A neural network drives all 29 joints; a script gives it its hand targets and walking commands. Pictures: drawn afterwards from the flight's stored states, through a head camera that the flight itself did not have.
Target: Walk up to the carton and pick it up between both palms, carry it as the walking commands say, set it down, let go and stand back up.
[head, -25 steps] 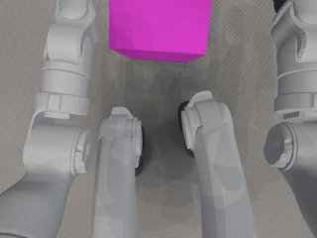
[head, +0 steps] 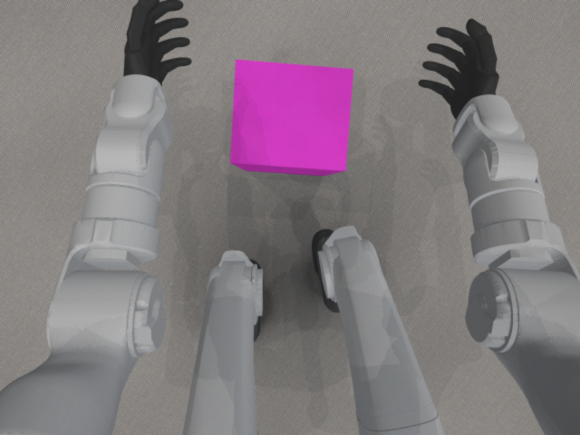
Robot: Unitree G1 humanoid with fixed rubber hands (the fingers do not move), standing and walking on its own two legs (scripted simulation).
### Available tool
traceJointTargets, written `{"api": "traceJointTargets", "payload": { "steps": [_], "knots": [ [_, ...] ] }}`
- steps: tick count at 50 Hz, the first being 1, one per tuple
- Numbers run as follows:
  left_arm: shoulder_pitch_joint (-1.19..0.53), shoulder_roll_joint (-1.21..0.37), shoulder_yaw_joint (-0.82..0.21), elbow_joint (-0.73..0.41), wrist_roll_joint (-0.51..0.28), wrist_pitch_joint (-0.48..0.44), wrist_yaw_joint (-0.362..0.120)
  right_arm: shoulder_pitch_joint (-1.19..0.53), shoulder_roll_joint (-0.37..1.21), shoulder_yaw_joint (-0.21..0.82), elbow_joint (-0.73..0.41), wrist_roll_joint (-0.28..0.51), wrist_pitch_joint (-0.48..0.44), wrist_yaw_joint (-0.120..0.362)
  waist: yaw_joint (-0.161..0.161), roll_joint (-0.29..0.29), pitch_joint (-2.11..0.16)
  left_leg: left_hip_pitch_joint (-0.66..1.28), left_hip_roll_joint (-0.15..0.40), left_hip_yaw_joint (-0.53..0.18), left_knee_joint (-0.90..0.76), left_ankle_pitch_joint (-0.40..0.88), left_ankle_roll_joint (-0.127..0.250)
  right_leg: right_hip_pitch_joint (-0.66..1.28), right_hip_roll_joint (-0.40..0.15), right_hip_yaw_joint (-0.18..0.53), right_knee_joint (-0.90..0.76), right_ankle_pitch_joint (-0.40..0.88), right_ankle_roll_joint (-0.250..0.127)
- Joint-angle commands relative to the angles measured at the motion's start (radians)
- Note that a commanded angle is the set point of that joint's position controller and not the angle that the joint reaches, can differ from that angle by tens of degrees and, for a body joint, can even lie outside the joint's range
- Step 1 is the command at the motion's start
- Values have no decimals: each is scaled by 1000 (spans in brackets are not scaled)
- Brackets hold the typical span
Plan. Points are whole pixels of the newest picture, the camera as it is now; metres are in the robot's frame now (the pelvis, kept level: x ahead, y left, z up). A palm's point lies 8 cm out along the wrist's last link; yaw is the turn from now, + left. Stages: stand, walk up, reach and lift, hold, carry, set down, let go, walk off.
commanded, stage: set down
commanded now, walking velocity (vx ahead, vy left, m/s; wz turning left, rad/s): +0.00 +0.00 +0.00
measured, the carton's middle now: (288, 130) +0.49 -0.05 -0.42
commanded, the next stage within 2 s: let go in 0.38 s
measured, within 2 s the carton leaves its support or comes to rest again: neither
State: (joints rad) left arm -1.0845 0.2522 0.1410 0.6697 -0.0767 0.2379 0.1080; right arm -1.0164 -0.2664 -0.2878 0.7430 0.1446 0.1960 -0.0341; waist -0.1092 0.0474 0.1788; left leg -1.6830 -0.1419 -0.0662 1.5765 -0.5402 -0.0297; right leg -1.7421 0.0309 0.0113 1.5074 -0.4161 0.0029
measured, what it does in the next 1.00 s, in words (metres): rises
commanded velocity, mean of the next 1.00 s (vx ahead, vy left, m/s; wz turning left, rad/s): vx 0.00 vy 0.00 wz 0.00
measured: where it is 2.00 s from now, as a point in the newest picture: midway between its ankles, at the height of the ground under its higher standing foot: (290, 299)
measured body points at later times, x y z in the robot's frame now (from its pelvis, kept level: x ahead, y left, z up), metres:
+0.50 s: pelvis +0.02 -0.01 +0.10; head +0.29 -0.05 +0.46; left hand +0.54 +0.11 +0.02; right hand +0.49 -0.28 +0.01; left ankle +0.07 +0.11 -0.53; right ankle +0.11 -0.12 -0.53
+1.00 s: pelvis +0.07 -0.01 +0.17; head +0.20 -0.02 +0.61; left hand +0.38 +0.18 +0.09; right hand +0.34 -0.27 +0.10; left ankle +0.07 +0.11 -0.53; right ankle +0.11 -0.12 -0.53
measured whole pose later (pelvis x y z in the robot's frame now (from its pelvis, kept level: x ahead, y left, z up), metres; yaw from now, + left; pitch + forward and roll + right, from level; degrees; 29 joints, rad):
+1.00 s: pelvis +0.07 -0.01 +0.17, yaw +0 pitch +18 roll +1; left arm -0.18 0.13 0.12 0.53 0.02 0.13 0.06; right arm -0.16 -0.21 -0.14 0.56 0.00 0.09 0.14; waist -0.08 -0.01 -0.06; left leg -0.72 -0.10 -0.11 0.76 -0.36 -0.01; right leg -0.80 0.03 0.03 0.77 -0.28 -0.02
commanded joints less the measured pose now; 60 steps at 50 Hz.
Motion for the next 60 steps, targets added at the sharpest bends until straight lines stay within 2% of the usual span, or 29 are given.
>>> {"api": "traceJointTargets", "payload": {
  "steps": [1,5,6,7,8,10,13,16,19,20,22,24,27,28,31,34,35,36,39,41,42,43,46,47,50,55,56,57,60],
  "knots": [
    [-394,168,-15,-522,25,77,65,-339,-359,-111,-624,7,32,17,-95,86,-1941,992,30,44,-283,407,-26,1022,57,-80,-218,450,31],
    [-471,121,-38,-414,12,164,87,-370,-380,-63,-432,1,127,21,-90,67,-1754,1004,39,50,-382,239,-25,1027,51,-82,-296,276,6],
    [-515,162,-23,-433,-5,174,92,-414,-376,-28,-485,20,143,19,-79,-16,-1786,1047,38,48,-400,234,-15,1056,51,-101,-319,262,20],
    [-500,150,-46,-445,4,177,98,-447,-350,12,-522,60,147,25,-26,41,-1795,1097,37,42,-414,279,-8,1076,57,-94,-314,303,21],
    [-433,142,-26,-325,2,181,100,-395,-353,11,-441,43,151,36,-56,-13,-1679,1048,48,37,-407,290,-6,1035,61,-96,-335,317,21],
    [-459,97,-35,-299,-17,139,84,-375,-267,86,-356,84,128,64,-16,-2,-1488,957,48,30,-429,326,-5,1026,48,-57,-357,387,15],
    [-369,34,-5,-79,-17,119,39,-325,-185,84,-234,40,108,82,-48,-85,-1376,782,37,56,-478,260,-4,1147,38,-31,-410,396,22],
    [-269,53,82,102,68,62,10,-242,-133,67,-59,-7,62,77,12,-67,-1121,577,25,65,-544,238,4,1130,15,-5,-446,434,28],
    [-209,35,83,58,112,-29,-18,-149,-112,-21,-47,-81,-21,74,-25,-47,-1101,557,44,47,-595,323,1,1190,10,3,-466,600,13],
    [-183,16,70,39,117,-48,-14,-57,-153,-35,-17,-117,-43,81,-84,-19,-1016,532,51,45,-600,357,-13,1160,1,19,-493,664,-1],
    [-104,-58,40,192,115,-68,-30,-27,-64,-1,147,-143,-58,109,-64,-13,-923,500,54,41,-656,346,3,1104,-4,7,-514,610,2],
    [40,-85,58,194,154,-85,-27,101,-65,-3,120,-192,-63,126,-43,7,-948,583,61,45,-677,366,-8,1085,-9,17,-565,533,3],
    [339,-96,59,137,208,-99,4,301,-70,-1,33,-259,-90,120,-20,-34,-1128,734,64,36,-733,568,-16,1256,-15,24,-582,726,14],
    [146,-63,66,50,197,-107,18,172,-122,-33,16,-240,-106,128,-47,-24,-1123,644,56,41,-690,515,-27,1228,-4,35,-561,703,2],
    [439,-57,42,-298,182,-147,32,485,-89,92,-307,-216,-134,149,8,-70,-1456,1006,38,43,-741,783,-17,1538,-2,41,-605,936,21],
    [338,-24,35,-405,142,-153,16,363,-88,127,-396,-151,-149,156,44,-123,-1251,606,26,72,-797,502,-12,1824,-51,150,-609,1108,-16],
    [438,-56,-4,-444,122,-153,8,438,-51,167,-475,-156,-149,160,36,-207,-1234,654,37,49,-838,512,17,1854,-49,117,-619,1082,0],
    [346,-1,14,-503,129,-150,9,388,-104,151,-502,-121,-145,170,20,-190,-1172,635,34,59,-835,478,11,1817,-45,132,-643,1049,-5],
    [596,-65,-22,-426,156,-141,-10,592,-43,190,-463,-98,-138,183,82,-21,-1083,938,50,46,-851,480,16,1615,-33,86,-704,746,-3],
    [717,-51,-10,-363,146,-146,-25,742,-67,180,-388,-125,-141,186,46,-59,-1039,958,54,46,-858,451,12,1661,-43,95,-733,743,-10],
    [956,-92,-55,-317,149,-139,-32,929,-8,261,-342,-98,-138,186,83,-44,-956,1046,60,39,-889,457,27,1640,-37,81,-759,682,-2],
    [762,-37,-7,-288,147,-153,-32,795,-64,214,-327,-95,-146,193,73,-57,-782,943,72,37,-893,411,16,1523,-36,73,-775,626,12],
    [905,-23,-14,-240,148,-160,-59,928,-32,204,-315,-122,-149,172,61,-117,-634,1026,78,41,-954,339,23,1544,-34,49,-865,520,21],
    [1104,-10,5,-255,194,-153,-62,1134,-11,223,-354,-138,-149,165,70,-86,-640,1119,69,48,-991,330,22,1658,-36,66,-926,472,22],
    [1036,-24,-27,-302,157,-161,-80,1034,-17,230,-399,-135,-150,164,84,-43,-425,1162,88,44,-1081,249,11,1570,-17,23,-996,273,5],
    [1120,-13,-68,-327,102,-175,-110,1076,-8,263,-449,-120,-150,145,103,-70,-320,1265,96,48,-1151,255,28,1677,-6,5,-1051,258,4],
    [1179,-17,-82,-362,105,-175,-114,1109,3,303,-464,-115,-148,144,140,-39,-302,1304,87,56,-1173,252,32,1729,2,11,-1072,227,4],
    [1177,-14,-112,-424,114,-190,-119,1126,9,246,-506,-149,-151,143,99,-44,-369,1343,131,18,-1201,225,29,1787,21,-24,-1025,272,15],
    [1207,-40,-135,-464,87,-209,-108,1076,-11,297,-576,-132,-164,143,144,-28,-274,1292,154,-16,-1260,268,26,1850,35,-24,-1003,314,24]
  ]
}}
